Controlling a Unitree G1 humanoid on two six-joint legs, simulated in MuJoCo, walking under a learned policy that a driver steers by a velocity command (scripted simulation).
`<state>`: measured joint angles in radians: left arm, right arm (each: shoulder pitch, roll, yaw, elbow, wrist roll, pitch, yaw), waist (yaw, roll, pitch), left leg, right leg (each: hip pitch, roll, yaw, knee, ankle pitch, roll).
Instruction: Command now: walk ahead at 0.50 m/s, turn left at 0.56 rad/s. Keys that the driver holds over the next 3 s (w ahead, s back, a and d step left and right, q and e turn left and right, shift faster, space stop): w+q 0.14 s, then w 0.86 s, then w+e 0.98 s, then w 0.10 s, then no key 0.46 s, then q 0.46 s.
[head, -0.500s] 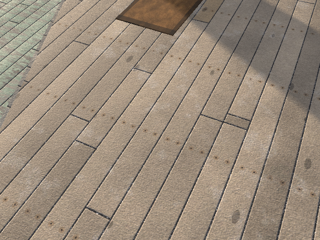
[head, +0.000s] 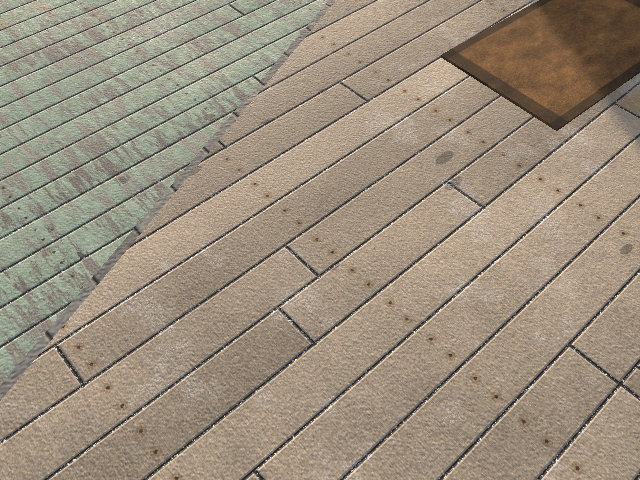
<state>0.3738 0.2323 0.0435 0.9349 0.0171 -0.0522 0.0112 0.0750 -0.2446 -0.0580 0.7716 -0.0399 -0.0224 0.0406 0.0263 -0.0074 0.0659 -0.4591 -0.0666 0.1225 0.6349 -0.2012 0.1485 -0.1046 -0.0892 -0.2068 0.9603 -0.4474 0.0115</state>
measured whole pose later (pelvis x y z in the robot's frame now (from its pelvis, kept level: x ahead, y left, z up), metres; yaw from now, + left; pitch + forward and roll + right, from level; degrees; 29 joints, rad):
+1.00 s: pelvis +0.53 +0.03 +0.02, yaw +11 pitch +1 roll -2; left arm 0.44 0.22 0.03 0.98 0.01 -0.08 -0.01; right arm 0.03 -0.23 -0.01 0.79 -0.03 -0.04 0.04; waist 0.07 0.03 0.04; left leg -0.53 0.05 0.05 0.57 -0.09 0.05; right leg 0.10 0.07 -0.06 0.20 -0.31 -0.04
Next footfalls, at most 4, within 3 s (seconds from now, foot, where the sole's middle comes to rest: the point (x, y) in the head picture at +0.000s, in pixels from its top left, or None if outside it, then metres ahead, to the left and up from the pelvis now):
0.50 right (381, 472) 0.46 -0.08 -0.75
1.04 left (265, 358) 0.70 0.17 -0.75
1.62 right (336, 256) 0.98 0.01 -0.75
2.14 left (313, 157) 1.33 0.08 -0.75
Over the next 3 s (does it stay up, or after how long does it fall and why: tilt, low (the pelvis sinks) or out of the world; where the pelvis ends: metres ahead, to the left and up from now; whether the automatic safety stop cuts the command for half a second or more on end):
stays up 1.23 0.02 0.02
